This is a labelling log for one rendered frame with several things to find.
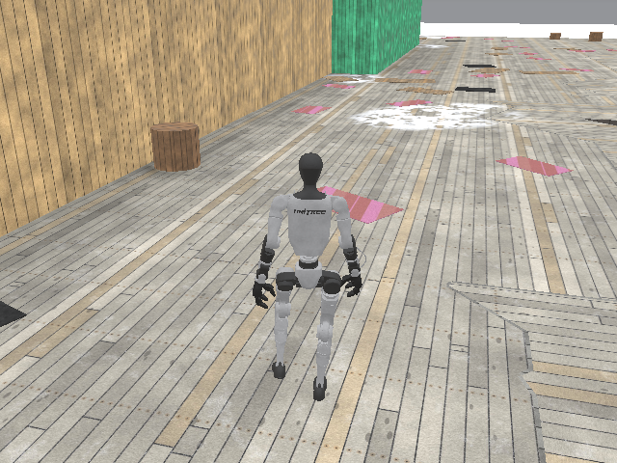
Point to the left robot shin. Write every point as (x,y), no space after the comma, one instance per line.
(280,331)

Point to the left robot hand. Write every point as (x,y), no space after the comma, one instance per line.
(257,293)

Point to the right robot forearm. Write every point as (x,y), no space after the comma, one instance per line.
(352,259)

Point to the right robot thigh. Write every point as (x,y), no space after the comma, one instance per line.
(331,284)

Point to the right robot hand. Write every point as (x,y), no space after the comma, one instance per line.
(355,281)

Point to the robot right upper arm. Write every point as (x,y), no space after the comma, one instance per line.
(340,205)

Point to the robot left upper arm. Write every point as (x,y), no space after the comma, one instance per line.
(278,204)

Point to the left robot forearm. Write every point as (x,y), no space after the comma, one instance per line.
(265,262)

